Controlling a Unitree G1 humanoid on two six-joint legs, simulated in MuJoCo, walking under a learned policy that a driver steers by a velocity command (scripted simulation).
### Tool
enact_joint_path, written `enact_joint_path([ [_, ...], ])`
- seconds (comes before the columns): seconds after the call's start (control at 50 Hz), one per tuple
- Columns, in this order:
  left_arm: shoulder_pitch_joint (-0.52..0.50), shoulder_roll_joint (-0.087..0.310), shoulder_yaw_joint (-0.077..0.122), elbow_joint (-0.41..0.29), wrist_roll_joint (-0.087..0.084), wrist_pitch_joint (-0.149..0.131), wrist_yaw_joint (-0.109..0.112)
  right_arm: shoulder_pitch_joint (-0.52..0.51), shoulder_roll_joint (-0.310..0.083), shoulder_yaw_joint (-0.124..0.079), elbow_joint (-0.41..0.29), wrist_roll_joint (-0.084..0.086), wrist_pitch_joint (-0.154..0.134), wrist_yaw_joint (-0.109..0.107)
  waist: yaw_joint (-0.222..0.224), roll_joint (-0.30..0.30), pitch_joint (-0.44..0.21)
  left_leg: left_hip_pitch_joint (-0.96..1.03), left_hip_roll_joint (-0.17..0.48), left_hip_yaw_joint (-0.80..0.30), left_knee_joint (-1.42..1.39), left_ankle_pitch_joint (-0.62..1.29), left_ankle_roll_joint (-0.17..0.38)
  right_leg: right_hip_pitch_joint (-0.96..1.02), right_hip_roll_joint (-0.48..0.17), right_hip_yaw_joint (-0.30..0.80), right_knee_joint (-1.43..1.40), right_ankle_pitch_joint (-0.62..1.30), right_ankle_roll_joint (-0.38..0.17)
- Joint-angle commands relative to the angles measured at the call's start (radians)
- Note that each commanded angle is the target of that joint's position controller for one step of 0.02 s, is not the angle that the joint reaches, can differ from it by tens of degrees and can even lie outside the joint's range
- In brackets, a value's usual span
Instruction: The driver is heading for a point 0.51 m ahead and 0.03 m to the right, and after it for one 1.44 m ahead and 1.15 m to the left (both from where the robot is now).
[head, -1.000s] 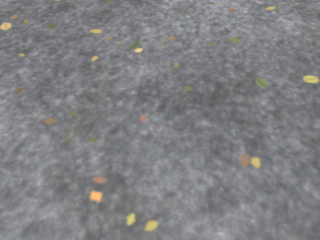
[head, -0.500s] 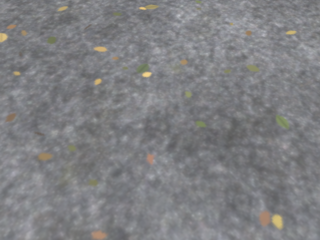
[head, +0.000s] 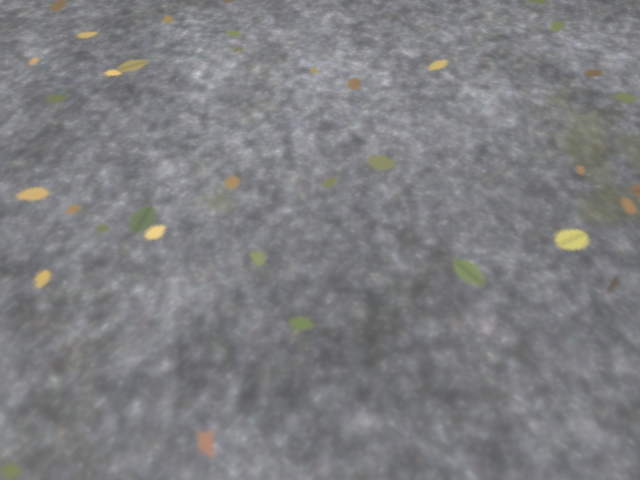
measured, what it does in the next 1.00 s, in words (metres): walks ahead: left foot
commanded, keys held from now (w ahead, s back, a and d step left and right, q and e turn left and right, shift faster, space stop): w+e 0.12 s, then w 0.36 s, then w+q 0.52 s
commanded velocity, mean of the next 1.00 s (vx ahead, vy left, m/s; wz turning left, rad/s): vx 0.50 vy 0.00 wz -0.01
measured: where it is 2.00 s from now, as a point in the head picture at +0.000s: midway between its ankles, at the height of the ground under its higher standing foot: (283, 242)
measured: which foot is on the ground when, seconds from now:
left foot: up 0.00-0.48, down 0.50-1.00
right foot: down 0.00-0.52, up 0.54-1.00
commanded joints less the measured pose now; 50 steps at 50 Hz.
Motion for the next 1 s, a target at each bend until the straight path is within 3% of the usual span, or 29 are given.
enact_joint_path([
  [0.02, 0.308, 0.265, 0.078, 0.036, -0.028, 0.018, 0.019, -0.130, -0.141, -0.028, -0.180, -0.002, -0.033, 0.024, 0.121, -0.041, -0.203, -0.699, -0.033, -0.277, 0.635, 0.002, 0.004, 0.645, -0.404, 0.757, -0.321, -0.012, -0.271],
  [0.04, 0.257, 0.216, 0.065, 0.036, -0.032, 0.017, 0.025, -0.153, -0.136, -0.024, -0.196, 0.008, -0.046, 0.028, 0.087, -0.012, -0.105, -0.698, 0.005, -0.273, 0.554, 0.091, 0.007, 0.523, -0.378, 0.643, -0.344, 0.033, -0.226],
  [0.06, 0.212, 0.170, 0.053, 0.030, -0.031, 0.012, 0.027, -0.135, -0.134, -0.025, -0.183, 0.006, -0.047, 0.025, 0.037, 0.053, -0.044, -0.642, 0.037, -0.270, 0.456, 0.129, 0.003, 0.410, -0.324, 0.551, -0.364, 0.138, -0.173],
  [0.1, 0.173, 0.137, 0.038, 0.019, -0.041, -0.006, 0.036, -0.100, -0.118, -0.023, -0.179, -0.030, -0.010, 0.028, -0.016, 0.032, -0.043, -0.532, 0.060, -0.272, 0.351, 0.145, -0.030, 0.298, -0.238, 0.428, -0.378, 0.272, -0.130],
  [0.14, 0.208, 0.157, 0.038, 0.026, -0.045, -0.026, 0.034, -0.107, -0.106, -0.021, -0.192, -0.037, 0.020, 0.037, -0.027, 0.009, -0.055, -0.520, 0.057, -0.249, 0.291, 0.161, -0.054, 0.274, -0.207, 0.381, -0.381, 0.379, -0.126],
  [0.18, 0.254, 0.173, 0.040, 0.035, -0.044, -0.034, 0.032, -0.166, -0.102, -0.018, -0.215, -0.034, 0.032, 0.043, -0.010, -0.017, -0.043, -0.549, 0.063, -0.226, 0.206, 0.238, -0.067, 0.270, -0.185, 0.346, -0.400, 0.413, -0.102],
  [0.28, 0.371, 0.160, 0.028, 0.059, -0.041, -0.035, 0.031, -0.346, -0.108, -0.011, -0.275, -0.023, 0.035, 0.052, 0.065, -0.060, -0.024, -0.629, 0.051, -0.205, -0.019, 0.417, -0.055, 0.394, -0.174, 0.325, -0.406, 0.481, -0.020],
  [0.38, 0.431, 0.166, 0.018, 0.076, -0.027, -0.036, 0.044, -0.489, -0.110, 0.003, -0.328, -0.014, 0.024, 0.059, 0.111, -0.069, 0.007, -0.645, 0.006, -0.182, -0.192, 0.443, -0.016, 0.527, -0.213, 0.334, -0.389, 0.516, -0.022],
  [0.42, 0.425, 0.179, 0.017, 0.081, -0.020, -0.038, 0.050, -0.493, -0.120, 0.002, -0.341, -0.011, 0.016, 0.060, 0.095, -0.076, 0.016, -0.603, -0.013, -0.184, -0.249, 0.401, 0.014, 0.560, -0.241, 0.339, -0.366, 0.579, -0.022],
  [0.46, 0.377, 0.198, 0.018, 0.076, -0.017, -0.043, 0.055, -0.384, -0.143, -0.007, -0.314, -0.008, 0.009, 0.051, 0.030, -0.088, -0.016, -0.432, -0.061, -0.175, -0.302, 0.324, 0.053, 0.543, -0.245, 0.314, -0.280, 0.795, 0.005],
  [0.48, 0.364, 0.208, 0.020, 0.078, -0.013, -0.045, 0.053, -0.276, -0.165, -0.018, -0.279, -0.006, 0.004, 0.041, -0.016, -0.088, -0.070, -0.306, -0.096, -0.166, -0.322, 0.290, 0.073, 0.539, -0.233, 0.302, -0.165, 0.903, 0.017],
  [0.5, 0.341, 0.213, 0.020, 0.076, -0.015, -0.044, 0.050, -0.114, -0.181, -0.028, -0.227, -0.010, -0.003, 0.029, -0.095, -0.059, -0.153, -0.117, -0.098, -0.162, -0.387, 0.337, 0.099, 0.494, -0.197, 0.256, 0.016, 0.876, 0.032],
  [0.52, 0.349, 0.180, 0.009, 0.051, -0.021, -0.049, 0.046, 0.052, -0.243, -0.045, -0.193, -0.032, -0.008, 0.015, -0.148, 0.021, -0.269, 0.129, 0.080, -0.355, -0.387, 0.267, 0.150, 0.320, -0.146, 0.217, 0.288, 0.580, 0.046],
  [0.54, 0.478, 0.099, -0.001, 0.046, -0.056, -0.049, 0.036, 0.093, -0.348, -0.073, -0.180, -0.045, -0.004, 0.023, -0.079, 0.264, -0.357, 0.352, 0.333, -0.869, -0.477, 0.258, 0.315, -0.024, 0.059, 0.145, 0.665, -0.167, 0.099],
  [0.56, 0.440, 0.169, 0.009, 0.050, -0.016, -0.049, 0.037, 0.002, -0.273, -0.059, -0.182, 0.001, 0.010, 0.041, -0.046, 0.153, -0.294, 0.283, 0.308, -0.994, -0.570, 0.195, 0.314, -0.139, 0.017, 0.229, 0.743, -0.296, 0.082],
  [0.58, 0.353, 0.167, 0.009, 0.026, -0.009, -0.050, 0.032, -0.106, -0.215, -0.045, -0.204, 0.011, 0.012, 0.047, -0.015, 0.077, -0.138, 0.145, 0.276, -0.823, -0.575, 0.168, 0.297, -0.189, -0.047, 0.222, 0.727, -0.212, 0.085],
  [0.6, 0.284, 0.152, 0.002, 0.007, -0.005, -0.055, 0.027, -0.144, -0.168, -0.033, -0.206, 0.005, 0.009, 0.052, -0.011, 0.007, -0.076, 0.044, 0.224, -0.719, -0.598, 0.257, 0.276, -0.182, -0.083, 0.211, 0.671, -0.158, 0.092],
  [0.62, 0.262, 0.138, 0.001, -0.005, -0.003, -0.050, 0.022, -0.145, -0.152, -0.026, -0.196, 0.002, 0.004, 0.048, 0.010, 0.011, -0.043, -0.023, 0.178, -0.646, -0.615, 0.339, 0.251, -0.160, -0.108, 0.206, 0.613, -0.139, 0.102],
  [0.64, 0.265, 0.127, -0.004, -0.014, 0.006, -0.038, 0.018, -0.138, -0.137, -0.020, -0.178, 0.005, 0.000, 0.044, 0.034, 0.034, -0.042, -0.075, 0.137, -0.589, -0.632, 0.403, 0.229, -0.116, -0.125, 0.201, 0.562, -0.128, 0.119],
  [0.68, 0.269, 0.112, -0.010, -0.024, 0.009, -0.021, 0.012, -0.100, -0.162, -0.027, -0.158, 0.012, -0.012, 0.041, 0.047, 0.057, -0.060, -0.104, 0.109, -0.542, -0.645, 0.499, 0.235, -0.086, -0.129, 0.180, 0.502, -0.125, 0.151],
  [0.72, 0.220, 0.109, -0.015, -0.047, 0.008, -0.011, 0.010, -0.076, -0.193, -0.036, -0.153, 0.015, -0.012, 0.038, 0.044, 0.056, -0.050, -0.139, 0.092, -0.515, -0.671, 0.470, 0.246, -0.108, -0.139, 0.160, 0.428, -0.101, 0.181],
  [0.78, 0.066, 0.108, -0.021, -0.106, 0.003, -0.006, 0.010, -0.028, -0.198, -0.042, -0.149, 0.016, -0.004, 0.036, 0.005, 0.057, -0.005, -0.154, 0.071, -0.513, -0.703, 0.407, 0.235, -0.166, -0.150, 0.145, 0.262, 0.007, 0.217],
  [0.92, -0.129, 0.110, -0.033, -0.191, -0.017, -0.018, 0.011, 0.060, -0.216, -0.056, -0.157, 0.003, 0.006, 0.032, -0.068, 0.075, -0.027, -0.040, 0.068, -0.553, -0.595, 0.535, 0.198, -0.136, -0.101, 0.152, 0.024, 0.105, 0.226],
  [0.96, -0.104, 0.128, -0.029, -0.198, -0.020, -0.028, 0.014, 0.033, -0.230, -0.063, -0.176, -0.003, 0.009, 0.026, -0.043, 0.086, -0.040, -0.040, 0.078, -0.585, -0.542, 0.572, 0.173, -0.052, -0.087, 0.169, -0.038, 0.058, 0.210],
  [1.0, 0.017, 0.156, -0.017, -0.170, -0.021, -0.041, 0.023, -0.020, -0.250, -0.071, -0.199, -0.003, 0.009, 0.025, 0.020, 0.084, -0.074, -0.089, 0.064, -0.608, -0.448, 0.596, 0.140, 0.140, -0.059, 0.161, -0.122, 0.005, 0.185],
])
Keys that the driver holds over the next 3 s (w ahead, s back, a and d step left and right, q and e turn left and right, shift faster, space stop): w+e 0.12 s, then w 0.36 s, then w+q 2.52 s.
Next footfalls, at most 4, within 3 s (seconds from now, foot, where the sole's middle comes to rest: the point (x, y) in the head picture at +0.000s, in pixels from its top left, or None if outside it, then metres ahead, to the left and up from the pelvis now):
0.50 left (299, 474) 0.46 0.07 -0.75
1.04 right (394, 362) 0.71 -0.14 -0.75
1.56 left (270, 288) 0.91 0.14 -0.75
2.10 right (262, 182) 1.26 0.18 -0.75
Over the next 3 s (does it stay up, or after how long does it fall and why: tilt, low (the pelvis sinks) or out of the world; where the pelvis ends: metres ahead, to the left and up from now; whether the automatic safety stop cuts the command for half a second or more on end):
stays up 1.31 0.55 0.03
